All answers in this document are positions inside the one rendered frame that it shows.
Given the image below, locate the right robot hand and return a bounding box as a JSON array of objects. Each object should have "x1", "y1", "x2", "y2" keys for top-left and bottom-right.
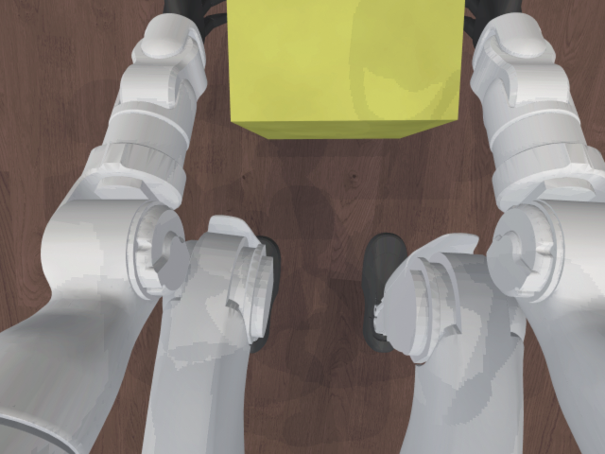
[{"x1": 463, "y1": 0, "x2": 522, "y2": 48}]

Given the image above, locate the right robot thigh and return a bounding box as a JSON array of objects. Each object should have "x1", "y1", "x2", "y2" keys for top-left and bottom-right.
[{"x1": 394, "y1": 253, "x2": 524, "y2": 454}]

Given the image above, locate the robot right forearm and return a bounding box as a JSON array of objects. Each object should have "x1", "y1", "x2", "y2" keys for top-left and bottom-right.
[{"x1": 470, "y1": 12, "x2": 605, "y2": 213}]

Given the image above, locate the robot left forearm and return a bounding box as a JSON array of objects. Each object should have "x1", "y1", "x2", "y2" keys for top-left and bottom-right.
[{"x1": 41, "y1": 13, "x2": 207, "y2": 280}]

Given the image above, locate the left robot hand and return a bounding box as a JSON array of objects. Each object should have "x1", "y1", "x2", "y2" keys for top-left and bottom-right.
[{"x1": 163, "y1": 0, "x2": 227, "y2": 44}]

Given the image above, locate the robot right shin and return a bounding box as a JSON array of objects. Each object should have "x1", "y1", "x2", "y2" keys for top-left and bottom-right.
[{"x1": 373, "y1": 233, "x2": 527, "y2": 352}]

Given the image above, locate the left robot upper arm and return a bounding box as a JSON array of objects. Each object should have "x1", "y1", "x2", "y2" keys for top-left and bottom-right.
[{"x1": 0, "y1": 200, "x2": 190, "y2": 454}]

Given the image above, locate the carton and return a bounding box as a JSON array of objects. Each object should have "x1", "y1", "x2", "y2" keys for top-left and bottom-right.
[{"x1": 227, "y1": 0, "x2": 465, "y2": 139}]

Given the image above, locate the right robot upper arm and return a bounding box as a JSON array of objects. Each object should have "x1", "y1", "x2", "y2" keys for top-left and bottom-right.
[{"x1": 487, "y1": 199, "x2": 605, "y2": 454}]

